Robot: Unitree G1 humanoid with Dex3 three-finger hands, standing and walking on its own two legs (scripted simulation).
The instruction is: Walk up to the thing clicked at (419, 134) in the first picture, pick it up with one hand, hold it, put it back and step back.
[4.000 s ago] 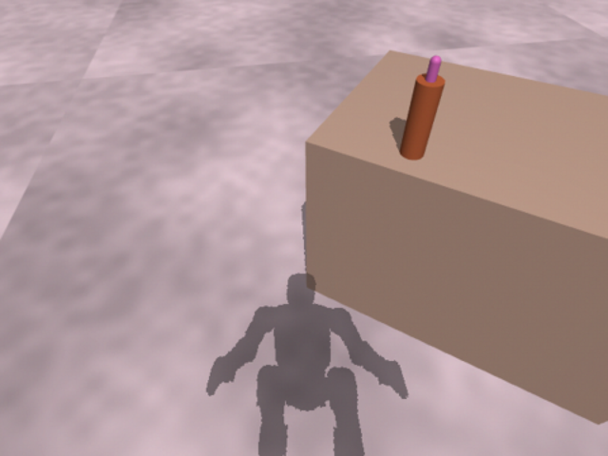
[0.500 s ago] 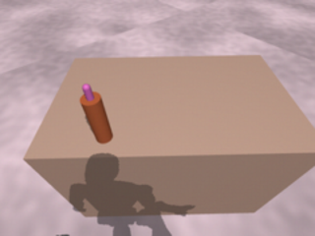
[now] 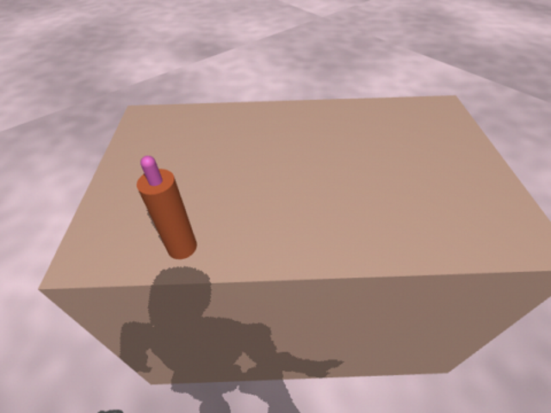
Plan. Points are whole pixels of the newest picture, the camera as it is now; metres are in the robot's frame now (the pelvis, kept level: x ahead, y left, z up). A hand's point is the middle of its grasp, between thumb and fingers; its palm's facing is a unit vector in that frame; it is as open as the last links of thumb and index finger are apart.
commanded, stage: walk up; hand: left
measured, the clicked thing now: (166, 209) +0.43 +0.22 +0.04
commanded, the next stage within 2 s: stand in 0.10 s
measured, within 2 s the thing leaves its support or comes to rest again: neither
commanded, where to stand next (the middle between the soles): +0.04 +0.00 m, yaw +3 degrees
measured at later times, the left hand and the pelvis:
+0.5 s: hand out of the picture +0.08 +0.25 -0.15, palm faces -0.02 -0.94 -0.33, open 7.4 cm; pelvis -0.01 +0.00 +0.00, yaw +1 degrees
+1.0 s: hand out of the picture +0.04 +0.25 -0.16, palm faces -0.02 -0.94 -0.34, open 7.4 cm; pelvis -0.02 +0.00 +0.00, yaw +1 degrees
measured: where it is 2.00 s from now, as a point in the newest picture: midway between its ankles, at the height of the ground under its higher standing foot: outside the picture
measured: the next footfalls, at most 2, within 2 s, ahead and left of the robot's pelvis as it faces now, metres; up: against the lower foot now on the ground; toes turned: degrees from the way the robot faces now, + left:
none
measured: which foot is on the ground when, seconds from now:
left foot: down 0.00-1.00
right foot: down 0.00-1.00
